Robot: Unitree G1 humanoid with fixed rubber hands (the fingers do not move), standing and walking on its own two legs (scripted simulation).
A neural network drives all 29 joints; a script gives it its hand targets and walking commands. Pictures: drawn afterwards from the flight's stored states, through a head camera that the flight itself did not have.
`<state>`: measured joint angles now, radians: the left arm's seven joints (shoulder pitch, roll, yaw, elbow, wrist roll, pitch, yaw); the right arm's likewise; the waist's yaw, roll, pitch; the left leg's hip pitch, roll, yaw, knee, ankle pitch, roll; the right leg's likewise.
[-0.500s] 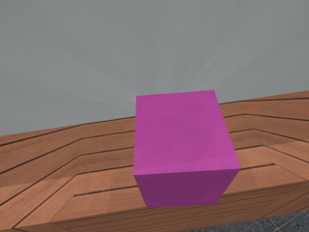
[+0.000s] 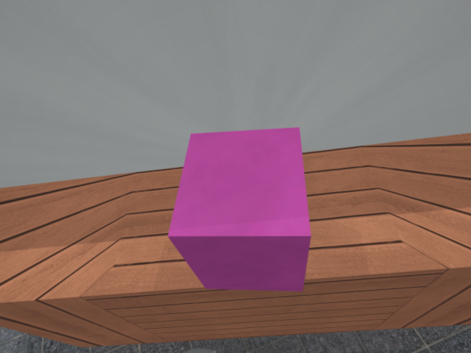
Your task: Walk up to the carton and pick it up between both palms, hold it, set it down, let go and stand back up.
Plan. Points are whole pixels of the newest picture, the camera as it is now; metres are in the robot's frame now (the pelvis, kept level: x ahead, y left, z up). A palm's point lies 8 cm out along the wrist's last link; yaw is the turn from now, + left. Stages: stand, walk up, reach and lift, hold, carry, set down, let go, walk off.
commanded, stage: walk up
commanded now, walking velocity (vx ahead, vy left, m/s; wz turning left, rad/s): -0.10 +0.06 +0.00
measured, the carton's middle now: (248, 215) +0.36 +0.00 -0.02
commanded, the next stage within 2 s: none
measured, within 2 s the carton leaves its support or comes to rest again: neither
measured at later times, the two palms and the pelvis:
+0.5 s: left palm out of the picture -0.11 +0.18 -0.14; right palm out of the picture -0.02 -0.28 -0.17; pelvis -0.08 -0.04 -0.02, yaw +1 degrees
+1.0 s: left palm out of the picture -0.09 +0.20 -0.16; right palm out of the picture +0.01 -0.23 -0.15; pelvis -0.04 -0.01 -0.02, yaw -1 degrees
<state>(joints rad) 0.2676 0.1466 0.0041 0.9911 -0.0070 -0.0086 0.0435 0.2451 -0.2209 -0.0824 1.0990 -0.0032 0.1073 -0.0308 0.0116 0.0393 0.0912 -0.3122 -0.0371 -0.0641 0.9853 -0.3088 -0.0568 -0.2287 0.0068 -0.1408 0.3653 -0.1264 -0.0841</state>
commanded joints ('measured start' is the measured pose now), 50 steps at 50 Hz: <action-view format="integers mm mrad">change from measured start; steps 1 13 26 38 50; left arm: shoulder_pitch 7 109 237 293 251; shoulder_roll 163 144 93 61 -55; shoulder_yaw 42 109 31 6 7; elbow -51 -109 35 106 135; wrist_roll -1 32 39 36 27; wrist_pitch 14 117 -30 -48 32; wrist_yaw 0 -54 -17 3 -4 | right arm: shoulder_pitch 202 -289 -9 -118 -22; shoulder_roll -44 -166 -56 15 -26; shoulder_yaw -17 -9 31 34 40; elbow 31 -194 -116 -110 -68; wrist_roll -13 -15 2 16 -10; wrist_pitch -4 -97 -87 -95 -127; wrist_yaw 2 -35 11 28 -15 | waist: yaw -48 185 28 20 18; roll -243 337 -382 -269 48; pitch -84 133 129 -32 -25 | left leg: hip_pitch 72 -679 -67 44 57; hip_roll -3 443 108 7 306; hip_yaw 65 -133 122 200 -74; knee -49 -1008 -272 -432 -684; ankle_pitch -24 -454 -125 74 499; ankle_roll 2 282 65 40 236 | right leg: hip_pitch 34 131 50 185 20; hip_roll -231 -57 -353 -185 -75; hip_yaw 249 269 480 168 145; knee -264 1107 -116 35 314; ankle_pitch -11 -311 620 716 -389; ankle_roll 348 76 32 23 111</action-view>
